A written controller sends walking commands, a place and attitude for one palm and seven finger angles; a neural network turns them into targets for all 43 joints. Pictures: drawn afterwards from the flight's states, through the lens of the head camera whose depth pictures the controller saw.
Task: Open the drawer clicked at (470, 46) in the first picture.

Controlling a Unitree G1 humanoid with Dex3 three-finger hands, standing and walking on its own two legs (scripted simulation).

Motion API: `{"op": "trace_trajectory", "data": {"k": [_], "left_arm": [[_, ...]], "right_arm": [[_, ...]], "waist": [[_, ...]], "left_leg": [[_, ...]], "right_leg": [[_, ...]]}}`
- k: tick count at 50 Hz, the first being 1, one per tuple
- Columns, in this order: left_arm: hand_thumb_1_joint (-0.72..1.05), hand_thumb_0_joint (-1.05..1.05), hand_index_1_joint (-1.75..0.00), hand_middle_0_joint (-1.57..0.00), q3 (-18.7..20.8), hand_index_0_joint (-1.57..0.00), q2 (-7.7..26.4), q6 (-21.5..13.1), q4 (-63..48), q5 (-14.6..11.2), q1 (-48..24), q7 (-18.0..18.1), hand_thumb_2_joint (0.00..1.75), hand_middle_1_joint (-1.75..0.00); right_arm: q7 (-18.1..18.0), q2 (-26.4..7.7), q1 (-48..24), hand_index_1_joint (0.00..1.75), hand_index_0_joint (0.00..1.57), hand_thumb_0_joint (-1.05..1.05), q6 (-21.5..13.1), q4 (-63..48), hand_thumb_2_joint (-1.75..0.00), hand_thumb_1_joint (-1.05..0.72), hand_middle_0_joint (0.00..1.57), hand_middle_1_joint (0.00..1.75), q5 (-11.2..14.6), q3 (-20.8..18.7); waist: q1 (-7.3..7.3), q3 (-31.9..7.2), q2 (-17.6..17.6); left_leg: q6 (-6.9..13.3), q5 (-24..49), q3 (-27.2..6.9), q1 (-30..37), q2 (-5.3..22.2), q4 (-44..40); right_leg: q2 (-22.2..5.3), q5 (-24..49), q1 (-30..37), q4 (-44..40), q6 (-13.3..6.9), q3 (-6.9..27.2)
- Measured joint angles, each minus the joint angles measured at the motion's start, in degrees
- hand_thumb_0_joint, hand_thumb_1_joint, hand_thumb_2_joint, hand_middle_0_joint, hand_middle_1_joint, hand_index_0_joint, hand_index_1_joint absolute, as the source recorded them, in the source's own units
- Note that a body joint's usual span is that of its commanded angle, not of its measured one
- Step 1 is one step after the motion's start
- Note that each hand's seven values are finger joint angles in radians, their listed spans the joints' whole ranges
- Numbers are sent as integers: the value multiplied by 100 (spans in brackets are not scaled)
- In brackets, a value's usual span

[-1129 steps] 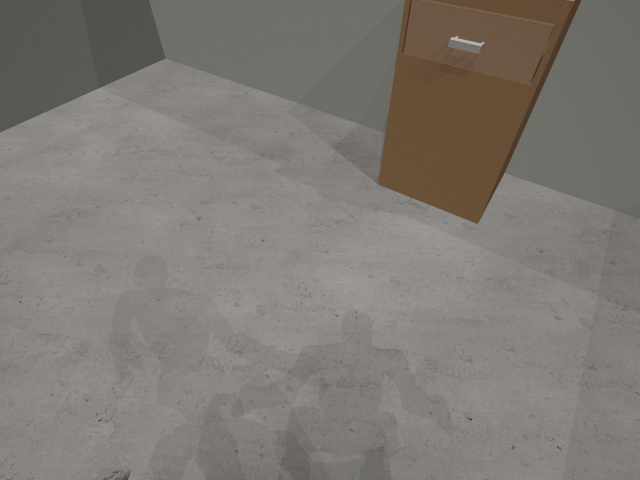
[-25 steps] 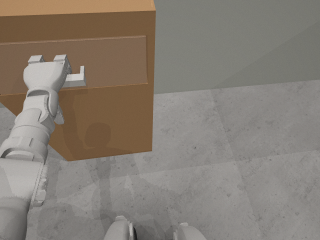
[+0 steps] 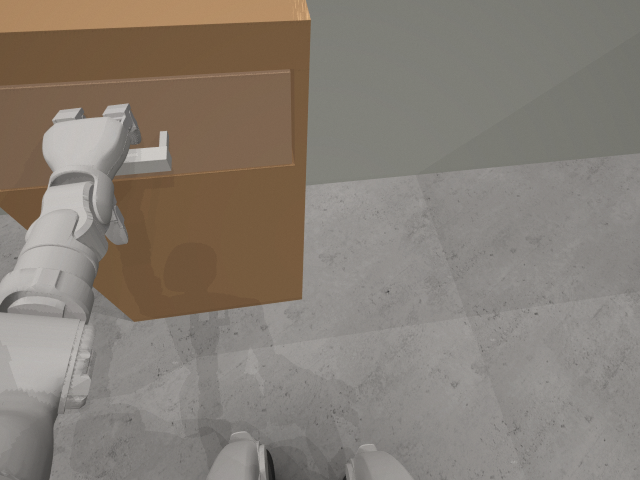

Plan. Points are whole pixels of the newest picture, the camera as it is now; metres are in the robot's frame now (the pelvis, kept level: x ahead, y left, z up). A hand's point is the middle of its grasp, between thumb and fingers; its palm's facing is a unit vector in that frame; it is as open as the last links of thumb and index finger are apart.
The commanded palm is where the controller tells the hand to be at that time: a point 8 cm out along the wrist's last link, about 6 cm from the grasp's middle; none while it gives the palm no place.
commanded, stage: lift the fingers back up to retry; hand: left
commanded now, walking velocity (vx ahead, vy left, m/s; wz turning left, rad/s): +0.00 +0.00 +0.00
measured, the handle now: (130, 150) +0.56 +0.23 +0.03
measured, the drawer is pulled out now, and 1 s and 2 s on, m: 0.00 0.00 0.00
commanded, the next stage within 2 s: re-aim the fingers above the handle in 0.54 s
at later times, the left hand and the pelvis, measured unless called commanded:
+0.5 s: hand (89, 153) +0.50 +0.25 +0.09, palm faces -0.08 -0.04 -1.00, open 13.9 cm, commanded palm +0.48 +0.25 +0.14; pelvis +0.03 +0.00 +0.03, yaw +1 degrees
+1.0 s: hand (100, 157) +0.50 +0.24 +0.09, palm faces -0.08 -0.05 -1.00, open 13.9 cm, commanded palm +0.48 +0.25 +0.15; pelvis +0.04 -0.01 +0.03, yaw +1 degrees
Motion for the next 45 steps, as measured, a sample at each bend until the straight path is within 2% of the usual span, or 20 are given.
{"op": "trace_trajectory", "data": {"k": [9,15,19,24,29,34,39,45], "left_arm": [[-49,0,-120,-31,132,-32,-120,-166,-362,-40,353,7,30,-122],[-49,0,-120,-32,162,-32,-166,-47,-543,-78,500,20,30,-120],[-49,0,-120,-32,98,-31,-183,58,-612,-163,556,-132,30,-120],[-49,0,-120,-32,-16,-31,-191,20,-636,-212,634,-374,30,-120],[-49,0,-120,-32,-7,-31,-237,-242,-752,-217,800,-456,30,-120],[-49,0,-120,-32,89,-31,-213,-387,-798,-138,841,-276,30,-120],[-49,0,-120,-32,125,-31,-206,-279,-790,-134,804,-130,30,-120],[-49,0,-120,-32,70,-31,-201,-139,-764,-182,800,-255,30,-120]], "right_arm": [[3,20,59,30,20,1,-9,170,-90,-90,20,30,-27,-83],[47,4,13,30,20,1,41,225,-90,-90,20,30,-13,-127],[66,-16,-56,30,20,1,88,214,-90,-90,20,30,16,-136],[75,-45,-153,30,20,1,142,126,-90,-90,20,30,44,-134],[66,-77,-261,30,20,1,174,28,-90,-90,20,30,49,-140],[56,-95,-344,30,20,1,150,-12,-90,-90,20,30,43,-167],[79,-110,-348,30,20,1,156,53,-90,-90,20,30,28,-198],[79,-109,-281,30,20,1,206,123,-90,-90,20,30,33,-201]], "waist": [[81,20,2],[137,-2,8],[185,0,12],[245,2,2],[296,33,-17],[306,70,-37],[314,65,-27],[290,57,-5]], "left_leg": [[-3,31,33,448,-17,-351],[-16,37,54,804,-32,-585],[-24,51,69,1085,-50,-757],[-42,76,78,1346,-77,-926],[-63,80,63,1432,-93,-969],[-91,63,24,1335,-91,-898],[-114,45,-7,1278,-82,-854],[-127,57,-9,1355,-74,-912]], "right_leg": [[-12,91,471,-435,6,31],[-23,130,837,-713,-2,50],[-38,155,1117,-896,-8,62],[-62,167,1366,-1041,-24,65],[-73,141,1441,-1045,-44,48],[-67,90,1344,-941,-73,11],[-54,62,1295,-892,-95,-17],[-43,78,1368,-954,-109,-15]]}}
